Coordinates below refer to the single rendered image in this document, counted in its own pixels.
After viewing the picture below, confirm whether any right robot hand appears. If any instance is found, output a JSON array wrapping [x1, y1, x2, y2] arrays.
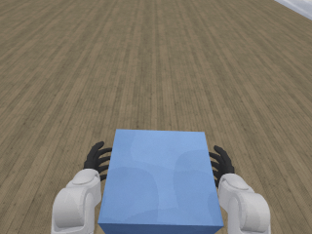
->
[[209, 145, 235, 189]]

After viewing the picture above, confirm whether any left robot hand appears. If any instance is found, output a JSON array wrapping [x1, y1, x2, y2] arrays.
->
[[83, 141, 112, 181]]

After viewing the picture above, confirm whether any robot right forearm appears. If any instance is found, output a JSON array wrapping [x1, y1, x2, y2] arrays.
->
[[217, 174, 271, 234]]

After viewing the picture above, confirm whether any robot left forearm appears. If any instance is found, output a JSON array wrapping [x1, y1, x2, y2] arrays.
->
[[51, 169, 101, 234]]

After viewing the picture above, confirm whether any carton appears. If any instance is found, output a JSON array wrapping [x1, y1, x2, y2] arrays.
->
[[97, 129, 224, 234]]

